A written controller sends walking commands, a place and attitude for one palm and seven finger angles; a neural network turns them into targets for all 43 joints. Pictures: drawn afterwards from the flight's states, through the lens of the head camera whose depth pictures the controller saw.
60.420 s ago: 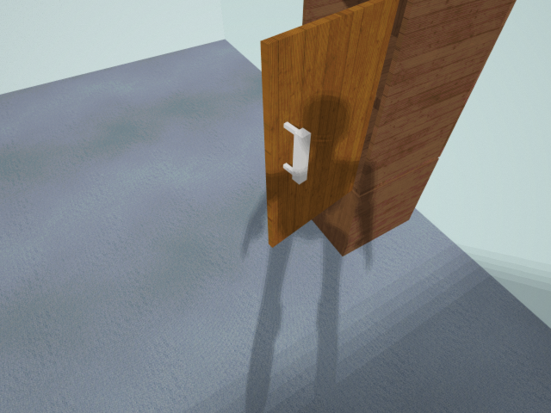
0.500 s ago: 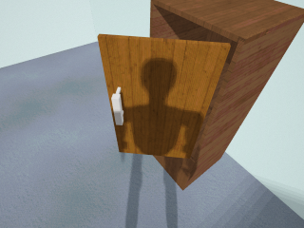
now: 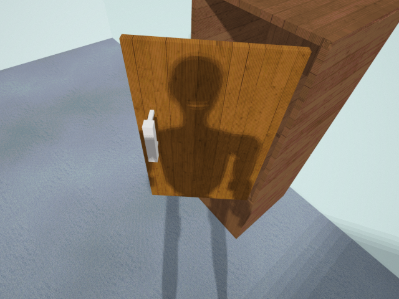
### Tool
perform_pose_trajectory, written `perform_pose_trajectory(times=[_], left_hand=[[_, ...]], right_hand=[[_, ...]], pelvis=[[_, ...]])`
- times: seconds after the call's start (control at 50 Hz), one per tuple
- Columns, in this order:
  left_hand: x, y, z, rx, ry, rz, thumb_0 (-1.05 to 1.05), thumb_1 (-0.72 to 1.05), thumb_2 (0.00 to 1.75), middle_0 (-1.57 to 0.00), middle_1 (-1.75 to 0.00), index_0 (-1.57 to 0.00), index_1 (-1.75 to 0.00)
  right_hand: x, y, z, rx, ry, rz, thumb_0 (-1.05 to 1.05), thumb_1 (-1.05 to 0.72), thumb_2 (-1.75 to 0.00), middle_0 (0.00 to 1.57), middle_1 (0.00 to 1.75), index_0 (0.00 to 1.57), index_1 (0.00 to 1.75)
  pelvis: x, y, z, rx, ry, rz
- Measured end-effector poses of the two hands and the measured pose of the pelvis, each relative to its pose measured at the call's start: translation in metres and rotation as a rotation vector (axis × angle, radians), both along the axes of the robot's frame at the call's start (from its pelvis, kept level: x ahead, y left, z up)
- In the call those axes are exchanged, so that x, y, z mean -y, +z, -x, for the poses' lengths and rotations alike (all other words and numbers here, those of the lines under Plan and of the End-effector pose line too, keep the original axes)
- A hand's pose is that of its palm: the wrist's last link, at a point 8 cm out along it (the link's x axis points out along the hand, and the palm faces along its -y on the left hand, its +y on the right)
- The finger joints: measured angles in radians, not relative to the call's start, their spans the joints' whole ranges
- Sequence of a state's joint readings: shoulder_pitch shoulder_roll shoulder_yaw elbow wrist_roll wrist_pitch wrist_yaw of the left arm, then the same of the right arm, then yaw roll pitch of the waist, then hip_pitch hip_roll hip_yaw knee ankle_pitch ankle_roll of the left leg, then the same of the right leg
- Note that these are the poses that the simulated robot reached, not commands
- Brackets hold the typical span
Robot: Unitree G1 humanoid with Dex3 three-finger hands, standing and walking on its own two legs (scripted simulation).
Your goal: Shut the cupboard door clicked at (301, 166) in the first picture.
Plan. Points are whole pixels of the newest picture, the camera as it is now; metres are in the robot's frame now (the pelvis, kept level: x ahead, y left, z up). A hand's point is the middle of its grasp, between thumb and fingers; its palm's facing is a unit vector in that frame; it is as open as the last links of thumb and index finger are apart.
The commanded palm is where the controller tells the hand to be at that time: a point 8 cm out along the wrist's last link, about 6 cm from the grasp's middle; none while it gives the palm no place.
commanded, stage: come to a stop and stand still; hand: left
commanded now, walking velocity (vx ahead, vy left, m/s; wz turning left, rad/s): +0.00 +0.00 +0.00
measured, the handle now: (152, 136) +0.48 +0.14 +0.02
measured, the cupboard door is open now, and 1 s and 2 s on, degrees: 48 48 48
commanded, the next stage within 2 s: look again from close up in 0.78 s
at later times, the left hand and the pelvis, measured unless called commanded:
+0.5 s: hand out of the picture -0.04 +0.18 -0.17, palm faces +0.08 -0.98 -0.17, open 7.3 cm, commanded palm none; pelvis -0.05 +0.01 +0.01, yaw +1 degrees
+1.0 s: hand out of the picture -0.10 +0.15 -0.17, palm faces +0.04 -0.99 -0.16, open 7.4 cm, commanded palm none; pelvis -0.05 +0.00 +0.00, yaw +2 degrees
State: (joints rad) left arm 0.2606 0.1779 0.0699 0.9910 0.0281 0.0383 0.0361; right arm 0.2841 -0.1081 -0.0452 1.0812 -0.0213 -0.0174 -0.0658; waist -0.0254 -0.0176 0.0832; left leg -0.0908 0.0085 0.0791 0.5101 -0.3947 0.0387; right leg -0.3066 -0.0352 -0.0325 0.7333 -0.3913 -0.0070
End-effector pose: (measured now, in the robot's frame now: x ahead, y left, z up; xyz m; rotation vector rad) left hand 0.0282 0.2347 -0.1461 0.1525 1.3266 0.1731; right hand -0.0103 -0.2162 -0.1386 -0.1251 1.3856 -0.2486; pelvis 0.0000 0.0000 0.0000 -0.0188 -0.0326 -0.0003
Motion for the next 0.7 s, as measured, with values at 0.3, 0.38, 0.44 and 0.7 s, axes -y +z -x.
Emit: perform_pose_trajectory(times=[0.3,0.38,0.44,0.7], left_hand=[[0.014,-0.003,0.005,0.121,0.006,0.033,0.0,0.94,0.9,-0.2,-0.3,-0.2,-0.29],[0.008,0.0,0.027,0.096,0.019,0.037,0.0,0.94,0.9,-0.2,-0.3,-0.2,-0.29],[0.006,0.002,0.051,0.058,0.031,0.036,0.0,0.94,0.9,-0.2,-0.3,-0.2,-0.29],[0.03,0.004,0.16,-0.2,0.078,0.077,0.01,0.91,0.9,-0.2,-0.3,-0.2,-0.29]], right_hand=[[0.009,-0.002,0.035,-0.011,0.021,-0.011,0.01,-0.91,-0.9,0.2,0.3,0.2,0.3],[-0.004,0.005,0.039,0.001,0.047,-0.035,0.01,-0.91,-0.9,0.2,0.3,0.19,0.3],[-0.012,0.005,0.039,0.002,0.065,-0.052,0.01,-0.91,-0.9,0.2,0.3,0.2,0.3],[-0.02,0.001,0.054,-0.015,0.057,-0.082,0.01,-0.91,-0.9,0.2,0.3,0.2,0.3]], pelvis=[[0.004,-0.003,0.033,0.041,0.025,0.01],[0.0,0.004,0.038,0.034,0.023,-0.003],[-0.004,0.007,0.043,0.034,0.025,-0.009],[-0.009,0.008,0.052,0.027,0.017,-0.021]])
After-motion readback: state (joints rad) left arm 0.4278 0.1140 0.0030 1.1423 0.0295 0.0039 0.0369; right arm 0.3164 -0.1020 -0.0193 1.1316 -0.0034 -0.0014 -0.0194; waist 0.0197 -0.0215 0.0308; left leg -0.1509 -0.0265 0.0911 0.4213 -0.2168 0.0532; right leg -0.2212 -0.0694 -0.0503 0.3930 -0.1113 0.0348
